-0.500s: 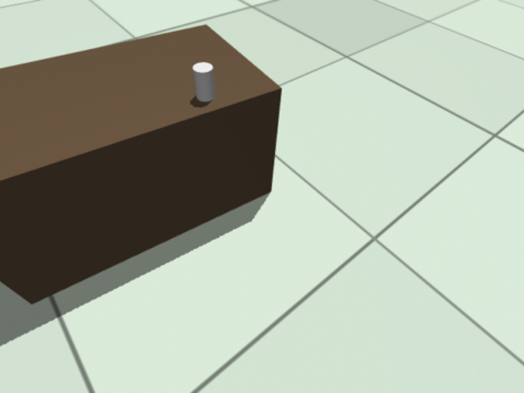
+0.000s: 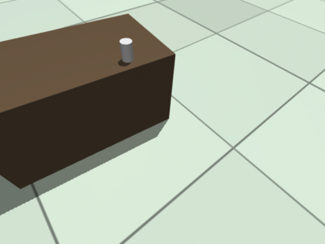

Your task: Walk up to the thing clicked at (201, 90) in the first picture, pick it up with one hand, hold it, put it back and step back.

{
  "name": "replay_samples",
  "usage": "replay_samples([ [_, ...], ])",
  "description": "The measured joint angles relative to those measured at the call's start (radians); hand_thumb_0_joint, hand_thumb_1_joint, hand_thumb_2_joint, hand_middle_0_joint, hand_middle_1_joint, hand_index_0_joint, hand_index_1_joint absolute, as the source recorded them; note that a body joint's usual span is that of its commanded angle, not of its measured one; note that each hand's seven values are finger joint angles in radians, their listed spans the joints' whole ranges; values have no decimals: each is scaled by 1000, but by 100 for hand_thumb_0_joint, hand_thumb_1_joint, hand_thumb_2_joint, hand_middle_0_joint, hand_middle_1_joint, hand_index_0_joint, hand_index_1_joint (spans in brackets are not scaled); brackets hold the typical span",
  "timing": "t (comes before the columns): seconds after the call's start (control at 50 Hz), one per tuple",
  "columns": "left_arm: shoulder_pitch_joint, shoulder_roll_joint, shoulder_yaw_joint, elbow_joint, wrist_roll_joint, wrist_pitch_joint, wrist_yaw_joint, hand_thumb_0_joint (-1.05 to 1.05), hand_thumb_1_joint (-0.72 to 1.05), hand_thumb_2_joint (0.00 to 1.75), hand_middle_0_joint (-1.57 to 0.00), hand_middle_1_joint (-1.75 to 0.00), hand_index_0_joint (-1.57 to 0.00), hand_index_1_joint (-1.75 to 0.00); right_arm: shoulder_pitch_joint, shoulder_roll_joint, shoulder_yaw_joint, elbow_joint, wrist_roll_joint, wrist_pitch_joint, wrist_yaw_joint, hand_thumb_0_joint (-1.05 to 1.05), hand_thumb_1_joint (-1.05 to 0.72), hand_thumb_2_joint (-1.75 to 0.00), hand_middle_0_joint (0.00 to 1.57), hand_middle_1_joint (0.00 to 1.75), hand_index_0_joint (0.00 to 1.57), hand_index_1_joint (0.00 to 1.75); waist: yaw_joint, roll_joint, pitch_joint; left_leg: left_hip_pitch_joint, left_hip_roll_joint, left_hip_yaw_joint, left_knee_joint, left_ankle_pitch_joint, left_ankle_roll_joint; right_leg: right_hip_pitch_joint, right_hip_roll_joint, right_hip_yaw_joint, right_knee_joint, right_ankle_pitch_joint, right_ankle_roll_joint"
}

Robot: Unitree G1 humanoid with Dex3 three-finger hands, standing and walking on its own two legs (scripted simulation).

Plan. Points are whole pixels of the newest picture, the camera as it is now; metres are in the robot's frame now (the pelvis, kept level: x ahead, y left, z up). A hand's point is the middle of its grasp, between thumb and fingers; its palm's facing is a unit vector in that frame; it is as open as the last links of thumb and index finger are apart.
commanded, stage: stand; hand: right
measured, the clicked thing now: (126, 50) +1.05 +0.20 -0.13
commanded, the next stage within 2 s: walk up in 0.62 s
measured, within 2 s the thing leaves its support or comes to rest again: neither
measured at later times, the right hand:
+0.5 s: hand out of the picture +0.08 -0.25 -0.16, palm faces -0.03 +0.94 -0.34, open 7.3 cm
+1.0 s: hand (226, 215) +0.22 -0.19 -0.15, palm faces -0.20 +0.86 -0.47, open 7.3 cm
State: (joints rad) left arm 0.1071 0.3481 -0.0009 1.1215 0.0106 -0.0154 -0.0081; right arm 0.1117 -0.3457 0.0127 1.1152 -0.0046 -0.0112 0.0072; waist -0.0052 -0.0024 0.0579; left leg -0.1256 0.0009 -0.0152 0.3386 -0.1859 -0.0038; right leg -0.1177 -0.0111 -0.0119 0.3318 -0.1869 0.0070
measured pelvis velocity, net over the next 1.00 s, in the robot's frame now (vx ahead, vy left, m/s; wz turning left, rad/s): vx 0.09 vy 0.09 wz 0.21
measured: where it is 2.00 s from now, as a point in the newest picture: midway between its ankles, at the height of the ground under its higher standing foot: (135, 197)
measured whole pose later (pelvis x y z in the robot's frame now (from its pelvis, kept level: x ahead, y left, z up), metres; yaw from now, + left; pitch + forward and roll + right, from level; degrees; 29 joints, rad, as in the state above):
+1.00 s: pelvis +0.09 +0.09 -0.04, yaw +12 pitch -3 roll +0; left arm 0.25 0.47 0.12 0.95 0.05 -0.02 -0.05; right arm 0.26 -0.45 -0.12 0.91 -0.03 -0.02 0.09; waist 0.01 -0.08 0.07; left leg -0.44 0.06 0.08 0.77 -0.27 0.01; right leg -0.10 -0.21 -0.10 0.82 -0.55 -0.02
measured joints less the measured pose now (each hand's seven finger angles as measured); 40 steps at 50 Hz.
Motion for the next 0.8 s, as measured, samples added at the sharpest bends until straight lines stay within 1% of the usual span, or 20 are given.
replay_samples([
  [0.62,5,1,4,2,0,1,0,1,91,90,-20,-30,-20,-30,1,-1,-3,2,0,1,0,0,-91,-90,20,30,21,30,1,-1,-1,14,0,3,-16,0,1,15,0,2,-21,3,1],
  [0.64,8,0,14,-8,3,1,-8,1,91,90,-20,-30,-20,-30,12,-4,-13,-13,-1,5,9,0,-91,-90,20,30,21,30,-4,4,-2,-2,0,-8,11,-16,10,9,0,-9,-7,-14,-3],
  [0.66,12,1,27,-26,9,-5,-17,1,91,90,-21,-30,-20,-30,32,-9,-25,-33,-3,9,20,0,-91,-90,20,30,21,30,-8,10,-2,-27,-1,-25,65,-55,19,5,1,-27,17,-40,-9],
  [0.68,18,4,41,-46,15,-14,-23,1,91,89,-21,-30,-20,-30,52,-15,-33,-48,-7,16,30,0,-91,-90,20,30,21,30,-9,13,-5,-62,0,-28,141,-106,30,6,-1,-46,30,-45,-14],
  [0.7,25,7,54,-67,22,-23,-25,1,91,89,-21,-30,-20,-30,70,-21,-40,-56,-15,27,39,0,-91,-90,20,30,21,30,-7,13,-10,-108,3,-17,237,-149,35,8,-6,-66,38,-51,-15],
  [0.74,44,19,74,-107,29,-34,-27,1,91,89,-21,-31,-20,-30,98,-32,-54,-70,-28,44,55,1,-91,-90,20,30,21,30,11,3,-18,-200,15,15,407,-192,28,19,-22,-91,44,-73,-19],
  [0.76,55,25,82,-122,32,-37,-27,1,91,89,-21,-31,-21,-30,107,-39,-61,-79,-30,47,64,1,-91,-90,20,30,21,30,21,-2,-17,-236,25,25,457,-201,24,29,-31,-98,40,-80,-22],
  [0.8,77,40,92,-141,37,-42,-29,1,90,89,-21,-31,-20,-30,119,-57,-77,-100,-30,44,80,1,-91,-90,20,30,21,30,29,-6,-9,-287,54,29,484,-205,15,60,-47,-116,27,-90,-20],
])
